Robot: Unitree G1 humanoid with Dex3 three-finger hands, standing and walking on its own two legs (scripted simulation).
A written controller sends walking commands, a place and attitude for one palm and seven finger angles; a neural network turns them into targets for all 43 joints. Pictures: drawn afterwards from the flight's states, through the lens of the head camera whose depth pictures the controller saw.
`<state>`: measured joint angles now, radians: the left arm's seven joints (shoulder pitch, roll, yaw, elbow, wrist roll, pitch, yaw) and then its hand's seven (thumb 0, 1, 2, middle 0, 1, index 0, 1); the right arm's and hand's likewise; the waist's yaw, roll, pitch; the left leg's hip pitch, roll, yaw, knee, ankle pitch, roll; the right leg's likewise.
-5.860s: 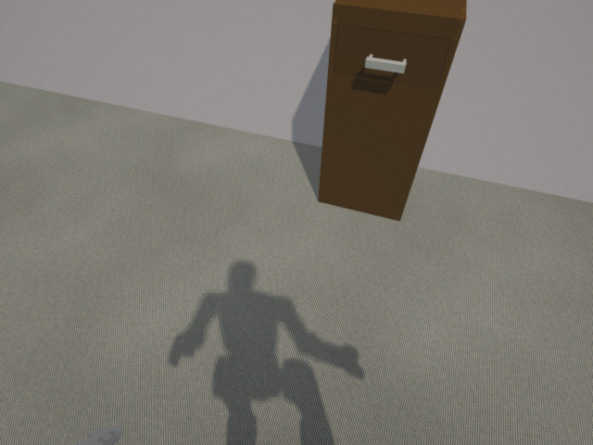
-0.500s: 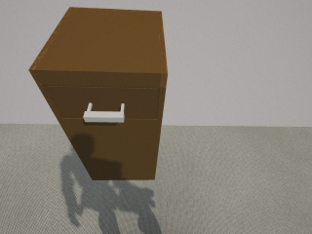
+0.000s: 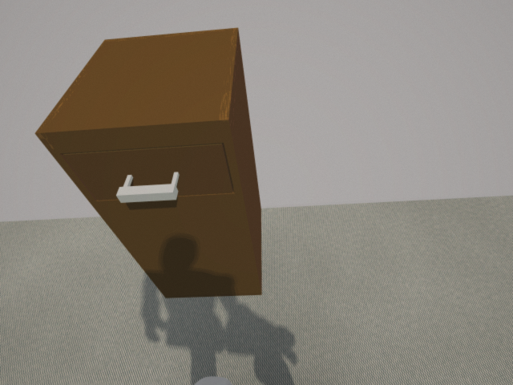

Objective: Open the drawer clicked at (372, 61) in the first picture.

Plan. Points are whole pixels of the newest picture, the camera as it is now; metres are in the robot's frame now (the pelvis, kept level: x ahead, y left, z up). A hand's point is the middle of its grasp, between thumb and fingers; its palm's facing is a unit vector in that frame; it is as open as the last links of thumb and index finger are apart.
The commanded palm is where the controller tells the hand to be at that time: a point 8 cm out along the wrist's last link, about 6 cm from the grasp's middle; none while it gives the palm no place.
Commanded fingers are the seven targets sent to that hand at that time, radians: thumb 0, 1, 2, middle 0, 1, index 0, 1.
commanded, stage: come to a stop and stand still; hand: left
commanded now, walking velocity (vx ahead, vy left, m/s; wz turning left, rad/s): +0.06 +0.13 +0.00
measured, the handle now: (150, 185) +0.52 +0.30 -0.04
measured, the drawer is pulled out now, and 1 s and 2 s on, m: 0.00 0.00 0.00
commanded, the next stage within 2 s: look again from close up in 0.72 s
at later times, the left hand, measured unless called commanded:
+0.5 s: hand out of the picture -0.03 +0.26 -0.18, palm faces +0.05 -0.98 -0.20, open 7.4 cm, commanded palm none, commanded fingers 0.00 0.90 0.90 -0.20 -0.30 -0.20 -0.30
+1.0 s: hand out of the picture -0.02 +0.25 -0.19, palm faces -0.02 -0.98 -0.19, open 7.3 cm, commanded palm none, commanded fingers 0.00 0.90 0.90 -0.20 -0.30 -0.20 -0.30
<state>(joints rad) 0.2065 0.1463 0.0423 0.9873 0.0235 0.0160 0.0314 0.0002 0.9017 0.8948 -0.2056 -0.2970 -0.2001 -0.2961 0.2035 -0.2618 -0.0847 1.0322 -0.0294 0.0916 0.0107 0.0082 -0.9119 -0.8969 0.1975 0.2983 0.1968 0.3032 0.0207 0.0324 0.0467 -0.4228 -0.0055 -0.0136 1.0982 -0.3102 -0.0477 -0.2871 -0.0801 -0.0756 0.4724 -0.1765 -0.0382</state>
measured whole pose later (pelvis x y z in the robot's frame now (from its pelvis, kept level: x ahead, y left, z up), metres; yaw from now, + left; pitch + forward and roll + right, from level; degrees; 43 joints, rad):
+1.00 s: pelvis -0.04 +0.08 -0.01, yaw -1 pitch -1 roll -1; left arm 0.27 0.15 -0.01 1.12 0.01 -0.02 0.04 0.01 0.93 0.90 -0.20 -0.30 -0.20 -0.30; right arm 0.29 -0.17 0.01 1.08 -0.02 -0.01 -0.03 0.02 -0.92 -0.90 0.20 0.30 0.20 0.30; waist -0.02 0.01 0.03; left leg -0.17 0.00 0.06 0.52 -0.32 0.03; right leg -0.21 -0.01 -0.05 0.50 -0.27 0.00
